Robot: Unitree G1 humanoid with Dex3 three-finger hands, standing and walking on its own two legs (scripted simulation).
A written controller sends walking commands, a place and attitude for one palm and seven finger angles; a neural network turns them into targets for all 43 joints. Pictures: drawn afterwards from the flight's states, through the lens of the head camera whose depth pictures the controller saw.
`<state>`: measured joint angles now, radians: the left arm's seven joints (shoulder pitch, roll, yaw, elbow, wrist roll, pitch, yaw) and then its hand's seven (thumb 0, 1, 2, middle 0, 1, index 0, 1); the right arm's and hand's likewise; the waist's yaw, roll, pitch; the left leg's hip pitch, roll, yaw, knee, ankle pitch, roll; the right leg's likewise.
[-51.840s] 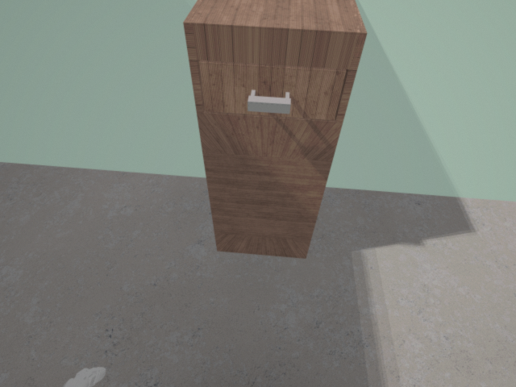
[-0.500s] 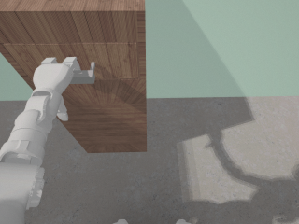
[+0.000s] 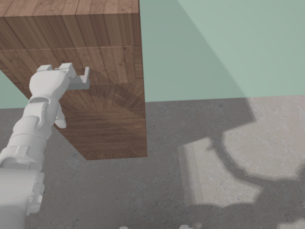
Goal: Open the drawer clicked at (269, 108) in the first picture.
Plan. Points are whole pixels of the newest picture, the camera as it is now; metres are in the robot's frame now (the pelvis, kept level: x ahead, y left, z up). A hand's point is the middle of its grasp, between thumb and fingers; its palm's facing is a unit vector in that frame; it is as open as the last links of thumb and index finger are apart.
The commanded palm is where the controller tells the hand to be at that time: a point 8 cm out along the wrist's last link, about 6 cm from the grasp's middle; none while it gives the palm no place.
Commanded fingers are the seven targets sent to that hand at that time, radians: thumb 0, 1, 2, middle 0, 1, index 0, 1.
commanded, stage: lower the fingers behind the handle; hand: left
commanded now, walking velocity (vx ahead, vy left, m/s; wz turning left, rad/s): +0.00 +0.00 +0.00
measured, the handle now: (70, 76) +0.51 +0.23 +0.07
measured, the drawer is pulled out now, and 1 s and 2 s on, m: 0.00 0.00 0.10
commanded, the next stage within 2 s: close the thumb around the handle in 0.22 s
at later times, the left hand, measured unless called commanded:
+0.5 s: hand (60, 97) +0.46 +0.25 +0.05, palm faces -0.05 -0.02 -1.00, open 13.1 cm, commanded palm +0.43 +0.25 +0.10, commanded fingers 0.00 0.06 0.54 -0.34 -1.26 -0.34 -1.26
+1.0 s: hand (60, 96) +0.46 +0.26 +0.05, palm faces -0.04 -0.02 -1.00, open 6.0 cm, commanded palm +0.43 +0.25 +0.10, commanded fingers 0.00 0.90 0.90 -0.40 -1.35 -0.40 -1.35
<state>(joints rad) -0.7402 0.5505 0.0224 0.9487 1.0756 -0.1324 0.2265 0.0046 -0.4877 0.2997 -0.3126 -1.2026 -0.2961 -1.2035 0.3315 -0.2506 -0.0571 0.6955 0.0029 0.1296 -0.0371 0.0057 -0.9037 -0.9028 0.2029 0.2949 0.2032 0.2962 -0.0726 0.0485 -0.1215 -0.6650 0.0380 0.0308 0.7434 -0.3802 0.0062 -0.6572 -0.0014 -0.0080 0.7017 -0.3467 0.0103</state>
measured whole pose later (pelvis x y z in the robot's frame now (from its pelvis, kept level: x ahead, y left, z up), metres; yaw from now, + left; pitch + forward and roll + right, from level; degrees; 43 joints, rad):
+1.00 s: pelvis +0.00 +0.00 +0.00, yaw +0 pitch +17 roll -1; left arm -0.72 0.53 0.00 0.92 1.07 -0.09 0.23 0.01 0.67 0.79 -0.36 -1.33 -0.36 -1.34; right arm 0.32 -0.26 -0.07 0.69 0.00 0.14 -0.03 0.01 -0.90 -0.90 0.20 0.29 0.20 0.30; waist -0.07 0.05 -0.12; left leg -0.65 0.04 0.03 0.74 -0.38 0.01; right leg -0.64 0.00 -0.01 0.69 -0.35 0.01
